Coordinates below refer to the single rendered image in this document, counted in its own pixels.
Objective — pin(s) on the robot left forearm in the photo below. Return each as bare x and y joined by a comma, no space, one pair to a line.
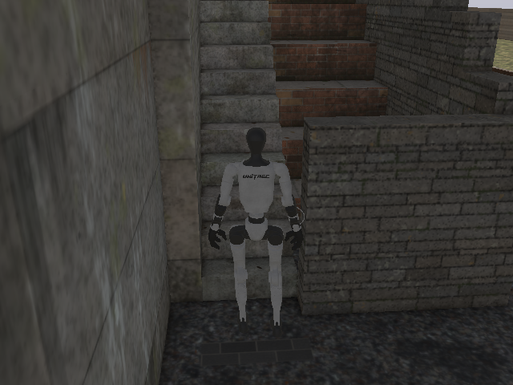
218,215

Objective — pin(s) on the robot right forearm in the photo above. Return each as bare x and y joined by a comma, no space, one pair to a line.
293,216

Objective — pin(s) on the humanoid robot torso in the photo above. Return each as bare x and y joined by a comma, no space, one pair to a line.
256,186

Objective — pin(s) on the left robot upper arm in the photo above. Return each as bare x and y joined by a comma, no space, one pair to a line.
227,181

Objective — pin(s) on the left robot hand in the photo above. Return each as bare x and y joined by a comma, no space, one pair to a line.
212,237

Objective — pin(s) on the right robot hand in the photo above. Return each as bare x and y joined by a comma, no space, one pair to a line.
298,238

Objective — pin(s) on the right robot upper arm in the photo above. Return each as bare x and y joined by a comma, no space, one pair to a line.
285,183

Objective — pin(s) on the robot right shin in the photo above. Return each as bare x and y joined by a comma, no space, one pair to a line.
276,299

